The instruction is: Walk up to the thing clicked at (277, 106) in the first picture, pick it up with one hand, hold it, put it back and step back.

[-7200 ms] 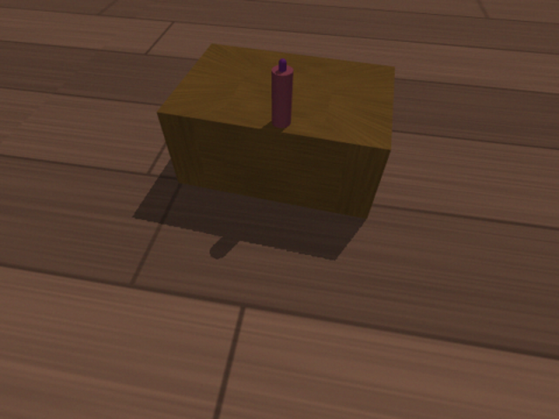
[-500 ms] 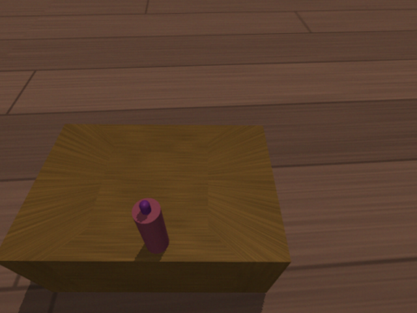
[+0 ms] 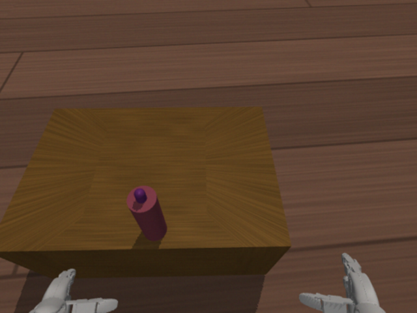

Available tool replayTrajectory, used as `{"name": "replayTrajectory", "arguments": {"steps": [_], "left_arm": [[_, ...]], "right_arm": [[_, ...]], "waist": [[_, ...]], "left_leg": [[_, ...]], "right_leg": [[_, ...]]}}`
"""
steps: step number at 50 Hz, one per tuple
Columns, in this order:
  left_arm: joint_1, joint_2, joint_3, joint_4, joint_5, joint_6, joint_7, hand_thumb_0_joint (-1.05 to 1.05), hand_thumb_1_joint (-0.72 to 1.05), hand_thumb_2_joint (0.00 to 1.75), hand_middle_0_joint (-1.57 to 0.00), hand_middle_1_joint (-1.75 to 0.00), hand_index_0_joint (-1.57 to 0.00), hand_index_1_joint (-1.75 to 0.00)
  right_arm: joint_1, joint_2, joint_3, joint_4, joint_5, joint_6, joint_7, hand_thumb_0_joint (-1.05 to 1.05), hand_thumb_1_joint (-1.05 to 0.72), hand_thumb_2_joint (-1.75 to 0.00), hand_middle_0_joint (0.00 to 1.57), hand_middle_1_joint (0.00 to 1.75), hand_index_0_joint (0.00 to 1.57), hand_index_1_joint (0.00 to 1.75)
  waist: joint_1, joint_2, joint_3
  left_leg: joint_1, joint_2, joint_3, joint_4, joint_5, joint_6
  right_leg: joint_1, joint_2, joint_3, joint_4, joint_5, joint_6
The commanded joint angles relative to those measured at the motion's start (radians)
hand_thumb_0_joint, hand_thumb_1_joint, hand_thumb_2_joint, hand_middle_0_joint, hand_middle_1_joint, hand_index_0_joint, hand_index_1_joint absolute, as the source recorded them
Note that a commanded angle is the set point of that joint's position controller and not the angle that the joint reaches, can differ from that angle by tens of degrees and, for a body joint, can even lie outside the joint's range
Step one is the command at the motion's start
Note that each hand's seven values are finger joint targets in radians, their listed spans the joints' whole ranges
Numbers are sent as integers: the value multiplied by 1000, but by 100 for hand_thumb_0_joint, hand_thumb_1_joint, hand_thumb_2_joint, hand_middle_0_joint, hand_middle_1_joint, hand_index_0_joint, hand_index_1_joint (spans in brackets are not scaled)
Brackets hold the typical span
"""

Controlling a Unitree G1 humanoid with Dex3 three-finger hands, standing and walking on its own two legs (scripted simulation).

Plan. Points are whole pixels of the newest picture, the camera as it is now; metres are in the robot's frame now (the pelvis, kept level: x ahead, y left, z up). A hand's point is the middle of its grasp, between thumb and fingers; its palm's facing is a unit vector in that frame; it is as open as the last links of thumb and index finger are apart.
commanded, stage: go down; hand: left
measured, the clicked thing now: (148, 213) +0.39 +0.18 -0.21
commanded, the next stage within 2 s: none
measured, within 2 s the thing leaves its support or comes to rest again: neither
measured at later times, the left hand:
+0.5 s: hand (81, 297) +0.17 +0.27 -0.12, palm faces +0.07 -0.95 -0.31, open 17.3 cm
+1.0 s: hand (69, 298) +0.16 +0.28 -0.10, palm faces +0.11 -0.94 -0.31, open 17.5 cm
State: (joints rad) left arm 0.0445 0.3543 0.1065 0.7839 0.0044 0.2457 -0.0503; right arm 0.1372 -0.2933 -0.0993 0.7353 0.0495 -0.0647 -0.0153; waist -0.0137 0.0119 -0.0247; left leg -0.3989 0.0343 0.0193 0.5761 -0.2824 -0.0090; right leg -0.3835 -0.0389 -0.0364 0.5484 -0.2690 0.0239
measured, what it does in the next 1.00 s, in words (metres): stands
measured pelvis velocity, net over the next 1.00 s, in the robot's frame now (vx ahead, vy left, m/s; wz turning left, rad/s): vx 0.01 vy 0.00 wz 0.01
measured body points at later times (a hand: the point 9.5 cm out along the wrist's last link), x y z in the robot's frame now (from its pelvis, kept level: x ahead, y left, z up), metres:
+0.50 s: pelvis +0.02 +0.01 -0.01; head +0.05 +0.01 +0.43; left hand +0.16 +0.32 -0.10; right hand +0.17 -0.27 -0.09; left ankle +0.00 +0.12 -0.73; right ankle +0.00 -0.14 -0.73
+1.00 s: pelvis +0.01 +0.00 -0.03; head +0.04 +0.01 +0.42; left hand +0.16 +0.33 -0.08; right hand +0.17 -0.26 -0.08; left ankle +0.00 +0.12 -0.73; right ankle +0.00 -0.14 -0.73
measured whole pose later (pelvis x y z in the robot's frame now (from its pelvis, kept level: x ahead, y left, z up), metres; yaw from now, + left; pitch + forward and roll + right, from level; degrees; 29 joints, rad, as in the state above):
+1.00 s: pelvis +0.01 +0.00 -0.03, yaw +1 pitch +9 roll -2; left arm 0.29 0.39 0.22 0.28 -0.02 0.43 -0.13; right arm 0.34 -0.24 -0.09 0.41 0.03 -0.11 -0.08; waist -0.01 0.02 -0.11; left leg -0.56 0.04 -0.01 0.83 -0.42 -0.01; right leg -0.53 -0.04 -0.05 0.78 -0.41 0.03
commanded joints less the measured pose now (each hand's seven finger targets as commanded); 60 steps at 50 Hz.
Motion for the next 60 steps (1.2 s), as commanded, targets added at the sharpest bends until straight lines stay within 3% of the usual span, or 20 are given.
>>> {"name": "replayTrajectory", "arguments": {"steps": [1, 4, 7, 10, 17, 22, 28, 31, 32, 40, 44, 46, 47, 48, 52, 54, 55, 56, 58, 60], "left_arm": [[-6, 212, 78, -158, 9, 27, -2, 0, -43, 4, -8, -3, -8, -3], [-62, 218, 88, -277, 12, 15, 6, 0, -52, 4, -7, -4, -7, -5], [-22, 206, 100, -291, 12, 11, 18, 0, -56, 4, -7, -5, -7, -5], [22, 221, 115, -320, 11, 24, 22, 0, -56, 3, -8, -3, -7, -5], [100, 211, 116, -357, 10, 83, -4, 0, -53, 2, -6, -4, -7, -3], [86, 231, 129, -418, 10, 106, -26, 0, -57, 3, -7, -4, -7, -4], [95, 238, 152, -499, 8, 110, -36, 0, -55, 4, -6, -4, -6, -4], [126, 219, 148, -499, 4, 119, -41, 0, -59, 4, -7, -5, -6, -5], [125, 230, 159, -529, 3, 117, -41, 0, -57, 4, -6, -4, -6, -4], [176, 255, 195, -590, -8, 135, -53, 0, -56, 5, -6, -5, -6, -5], [196, 268, 217, -640, -15, 141, -62, 0, -55, 5, -6, -4, -5, -5], [208, 260, 208, -644, -17, 150, -70, 0, -58, 4, -6, -4, -5, -5], [200, 286, 231, -678, -20, 147, -71, 0, -57, 4, -6, -4, -6, -5], [224, 257, 209, -648, -21, 151, -78, 0, -57, 4, -6, -4, -6, -5], [233, 271, 224, -681, -27, 160, -94, 0, -57, 4, -7, -4, -5, -5], [227, 275, 228, -700, -29, 163, -103, 0, -59, 4, -7, -4, -6, -6], [223, 287, 235, -726, -31, 163, -105, 0, -60, 3, -7, -4, -6, -5], [200, 311, 254, -769, -31, 157, -102, 0, -60, 4, -7, -4, -6, -6], [262, 278, 245, -717, -30, 165, -108, 0, -60, 4, -7, -4, -6, -5], [257, 284, 248, -733, -35, 169, -114, 0, -60, 5, -7, -5, -5, -7]], "right_arm": [[-1, -173, -70, -128, -7, -38, -7, 0, 41, -7, 5, 5, 5, 5], [-62, -192, -80, -231, -15, -61, -18, 0, 46, -6, 5, 5, 5, 5], [-35, -163, -70, -208, -21, -77, -32, 0, 51, -5, 5, 5, 5, 5], [-2, -180, -90, -212, -27, -84, -44, 0, 49, -6, 5, 5, 5, 5], [60, -148, -78, -219, -25, -81, -41, 0, 52, -5, 5, 5, 5, 5], [65, -142, -78, -265, -21, -84, -37, 0, 53, -4, 5, 5, 5, 5], [96, -135, -82, -324, -23, -92, -40, 0, 53, -5, 5, 5, 5, 5], [82, -127, -73, -350, -21, -100, -43, 0, 52, -5, 5, 5, 5, 5], [89, -126, -78, -364, -23, -101, -47, 0, 53, -5, 5, 5, 5, 5], [125, -116, -71, -432, -18, -105, -59, 0, 53, -5, 5, 5, 5, 5], [157, -106, -63, -477, -20, -107, -68, 0, 53, -5, 5, 5, 5, 5], [170, -91, -50, -480, -18, -104, -71, 0, 52, -5, 5, 5, 5, 5], [156, -94, -52, -509, -18, -107, -75, 0, 52, -5, 5, 5, 5, 5], [187, -96, -56, -486, -19, -103, -78, 0, 52, -5, 5, 5, 5, 5], [203, -90, -47, -533, -17, -102, -81, 0, 52, -5, 5, 5, 5, 5], [207, -95, -49, -553, -16, -105, -80, 0, 51, -5, 5, 5, 5, 5], [222, -80, -31, -556, -15, -103, -83, 0, 51, -6, 5, 5, 5, 5], [208, -90, -43, -589, -14, -106, -86, 0, 52, -5, 5, 5, 5, 5], [245, -87, -53, -566, -17, -105, -87, 0, 52, -5, 5, 5, 5, 5], [243, -82, -36, -588, -14, -108, -86, 0, 51, -6, 5, 5, 5, 5]], "waist": [[1, 20, -154], [-2, 10, -232], [2, 37, -236], [-1, 36, -267], [0, 39, -211], [-8, 36, -180], [-11, 45, -215], [-6, 35, -185], [-2, 52, -216], [3, 53, -195], [5, 42, -225], [3, 55, -210], [6, 46, -216], [-3, 48, -209], [-1, 57, -221], [-4, 63, -194], [0, 78, -206], [1, 68, -208], [-2, 68, -193], [0, 72, -185]], "left_leg": [[41, -40, 9, -45, 113, 15], [64, -30, -3, -15, 192, 12], [58, -24, -10, 13, 237, 4], [71, -24, -12, 31, 281, 2], [41, -26, -11, 47, 299, 0], [13, -33, -10, 51, 203, 7], [19, -27, -18, 79, 251, 3], [-14, -32, -17, 75, 156, 8], [-5, -28, -20, 80, 178, 5], [-49, -31, -22, 97, 111, 5], [-51, -33, -23, 120, 141, 8], [-65, -37, -19, 132, 140, 9], [-69, -37, -16, 141, 149, 9], [-69, -37, -17, 143, 148, 9], [-78, -33, -24, 154, 157, 5], [-93, -28, -32, 145, 127, 1], [-86, -31, -28, 152, 130, 2], [-91, -35, -26, 153, 111, 5], [-103, -34, -26, 159, 108, 3], [-111, -28, -35, 156, 101, 0]], "right_leg": [[43, 42, -16, -37, 98, -33], [65, 42, -13, -1, 167, -30], [55, 40, -12, 35, 198, -33], [68, 39, -15, 47, 238, -31], [44, 39, -25, 59, 251, -31], [2, 34, -23, 53, 176, -26], [-4, 35, -25, 90, 207, -27], [-28, 35, -23, 85, 124, -27], [-24, 35, -24, 95, 140, -29], [-60, 37, -25, 112, 71, -28], [-55, 34, -26, 127, 103, -26], [-73, 31, -23, 134, 104, -25], [-69, 29, -24, 138, 114, -22], [-81, 31, -23, 142, 113, -23], [-91, 31, -25, 162, 111, -25], [-114, 39, -30, 171, 70, -28], [-114, 35, -27, 168, 75, -28], [-117, 34, -28, 166, 63, -25], [-132, 35, -29, 178, 58, -27], [-138, 39, -33, 189, 40, -29]]}}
